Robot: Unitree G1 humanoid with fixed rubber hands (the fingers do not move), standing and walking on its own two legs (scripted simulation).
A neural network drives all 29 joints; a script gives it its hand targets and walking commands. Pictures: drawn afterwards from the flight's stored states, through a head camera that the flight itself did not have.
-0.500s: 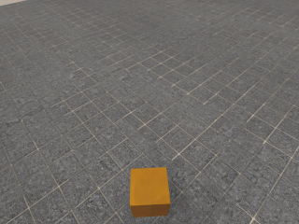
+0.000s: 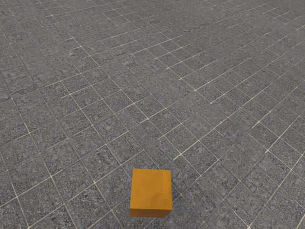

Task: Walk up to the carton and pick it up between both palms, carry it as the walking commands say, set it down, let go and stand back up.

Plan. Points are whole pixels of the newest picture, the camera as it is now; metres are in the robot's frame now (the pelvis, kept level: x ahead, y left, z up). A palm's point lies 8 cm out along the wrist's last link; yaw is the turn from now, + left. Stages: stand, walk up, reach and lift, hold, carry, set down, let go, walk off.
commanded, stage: walk up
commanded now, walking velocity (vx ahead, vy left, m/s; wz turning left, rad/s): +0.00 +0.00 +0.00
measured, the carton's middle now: (149, 194) +0.37 -0.04 -0.65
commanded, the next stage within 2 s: stand in 1.58 s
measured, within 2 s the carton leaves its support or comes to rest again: neither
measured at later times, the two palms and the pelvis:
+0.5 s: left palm out of the picture +0.06 +0.20 -0.14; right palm out of the picture +0.01 -0.26 -0.15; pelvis +0.00 -0.03 +0.00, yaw +2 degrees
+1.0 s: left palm out of the picture -0.04 +0.21 -0.14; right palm out of the picture -0.04 -0.20 -0.14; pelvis +0.00 +0.00 +0.01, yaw +1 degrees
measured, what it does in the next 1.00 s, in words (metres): steps on the spot: right foot, then left foot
